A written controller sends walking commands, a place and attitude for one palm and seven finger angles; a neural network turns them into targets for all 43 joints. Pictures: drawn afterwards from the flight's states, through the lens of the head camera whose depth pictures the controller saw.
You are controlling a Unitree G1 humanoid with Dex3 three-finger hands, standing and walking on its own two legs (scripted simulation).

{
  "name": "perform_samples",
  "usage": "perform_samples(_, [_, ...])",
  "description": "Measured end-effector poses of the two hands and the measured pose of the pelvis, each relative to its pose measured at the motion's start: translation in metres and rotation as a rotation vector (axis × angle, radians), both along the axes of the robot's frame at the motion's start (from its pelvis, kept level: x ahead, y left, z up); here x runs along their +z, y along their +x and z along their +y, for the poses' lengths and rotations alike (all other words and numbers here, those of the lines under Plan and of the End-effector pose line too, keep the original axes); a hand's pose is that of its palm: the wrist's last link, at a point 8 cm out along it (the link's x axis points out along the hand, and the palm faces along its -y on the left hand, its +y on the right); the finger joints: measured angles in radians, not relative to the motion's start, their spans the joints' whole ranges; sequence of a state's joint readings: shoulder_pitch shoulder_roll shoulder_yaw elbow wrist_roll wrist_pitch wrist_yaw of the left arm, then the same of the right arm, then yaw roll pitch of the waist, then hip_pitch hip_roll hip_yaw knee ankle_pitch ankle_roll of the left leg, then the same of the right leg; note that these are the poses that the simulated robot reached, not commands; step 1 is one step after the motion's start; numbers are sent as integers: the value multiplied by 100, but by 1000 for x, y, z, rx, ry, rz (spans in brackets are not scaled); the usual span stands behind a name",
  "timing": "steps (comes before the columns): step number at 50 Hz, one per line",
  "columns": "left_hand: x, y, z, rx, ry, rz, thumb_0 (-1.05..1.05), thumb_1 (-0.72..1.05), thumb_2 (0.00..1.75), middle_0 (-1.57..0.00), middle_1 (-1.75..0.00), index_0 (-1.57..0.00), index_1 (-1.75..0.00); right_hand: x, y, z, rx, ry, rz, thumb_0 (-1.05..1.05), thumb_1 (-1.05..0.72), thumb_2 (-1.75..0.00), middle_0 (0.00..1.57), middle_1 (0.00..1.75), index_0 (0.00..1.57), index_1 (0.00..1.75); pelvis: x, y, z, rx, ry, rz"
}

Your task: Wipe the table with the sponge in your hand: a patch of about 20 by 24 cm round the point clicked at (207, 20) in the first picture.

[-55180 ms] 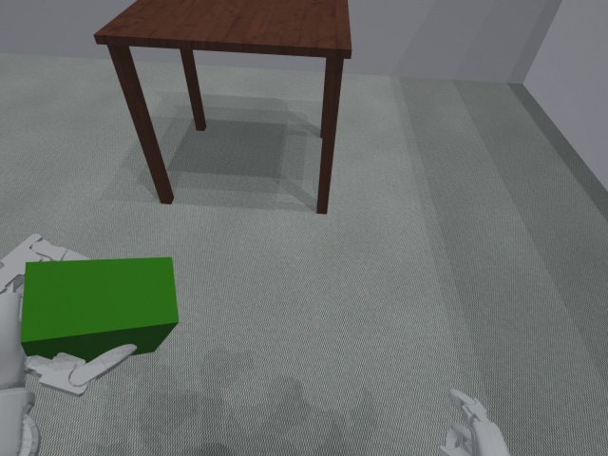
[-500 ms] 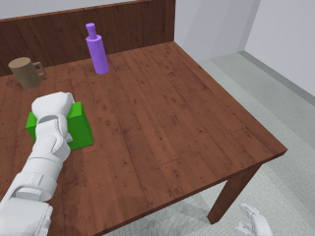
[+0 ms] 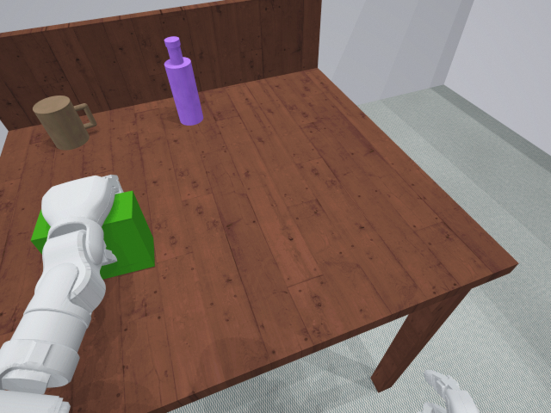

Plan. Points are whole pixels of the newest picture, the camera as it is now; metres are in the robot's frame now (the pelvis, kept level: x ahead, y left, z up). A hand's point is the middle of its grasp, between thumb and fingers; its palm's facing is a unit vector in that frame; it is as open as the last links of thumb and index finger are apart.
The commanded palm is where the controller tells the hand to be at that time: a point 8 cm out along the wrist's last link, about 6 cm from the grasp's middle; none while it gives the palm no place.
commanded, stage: wipe back along the first lane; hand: left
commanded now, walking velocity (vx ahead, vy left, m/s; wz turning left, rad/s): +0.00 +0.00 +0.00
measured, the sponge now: (105, 247) +0.33 +0.32 +0.05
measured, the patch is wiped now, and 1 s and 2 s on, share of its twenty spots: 1.00 1.00 1.00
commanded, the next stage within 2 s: lift the sponge slowly off the table in 1.34 s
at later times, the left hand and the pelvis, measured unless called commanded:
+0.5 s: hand (108, 246) +0.31 +0.28 +0.09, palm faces +0.02 -0.04 -1.00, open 10.4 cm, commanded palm +0.26 +0.26 +0.12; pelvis +0.00 -0.02 +0.00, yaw +0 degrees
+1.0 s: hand (114, 269) +0.27 +0.26 +0.09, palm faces +0.07 -0.07 -1.00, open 10.4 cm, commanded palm +0.22 +0.24 +0.12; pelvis +0.00 -0.02 +0.00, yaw -2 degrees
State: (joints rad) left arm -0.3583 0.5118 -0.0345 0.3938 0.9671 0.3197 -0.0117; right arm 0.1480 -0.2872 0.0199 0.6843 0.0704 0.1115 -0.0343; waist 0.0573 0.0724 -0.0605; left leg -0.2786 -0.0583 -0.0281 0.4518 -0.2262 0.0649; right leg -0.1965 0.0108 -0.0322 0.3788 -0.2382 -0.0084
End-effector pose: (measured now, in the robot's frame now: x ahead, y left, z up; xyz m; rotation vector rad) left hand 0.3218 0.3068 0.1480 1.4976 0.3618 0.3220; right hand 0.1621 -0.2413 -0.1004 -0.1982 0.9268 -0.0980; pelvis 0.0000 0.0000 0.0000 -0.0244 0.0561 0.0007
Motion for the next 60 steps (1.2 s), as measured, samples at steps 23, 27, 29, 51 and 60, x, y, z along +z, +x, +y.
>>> perform_samples(23, [-3,-34,-30,27,8,-36,0,-51,106,-63,-138,-69,-133,14,33,3,49,53,-128,1,-90,-90,20,30,20,30,-1,-5,-15,-2,9,-31])
perform_samples(27, [-4,-39,-33,32,5,-41,0,-51,106,-63,-138,-69,-133,15,38,0,53,53,-136,1,-90,-90,20,30,20,30,-1,-3,-18,-4,10,-33])
perform_samples(29, [-3,-41,-35,30,4,-45,0,-51,106,-63,-138,-68,-134,16,40,-2,53,54,-142,1,-90,-90,20,30,20,30,-2,-1,-18,-5,10,-34])
perform_samples(51, [-5,-77,-56,-2,-18,-90,0,-50,106,-62,-139,-68,-134,16,47,-1,38,74,-172,1,-90,-90,20,30,18,29,-3,1,-17,-28,14,-51])
perform_samples(60, [-3,-94,-60,-1,-43,-116,0,-50,106,-62,-139,-67,-134,18,46,2,36,82,-177,1,-90,-90,20,30,16,28,-4,-3,-15,-37,14,-62])
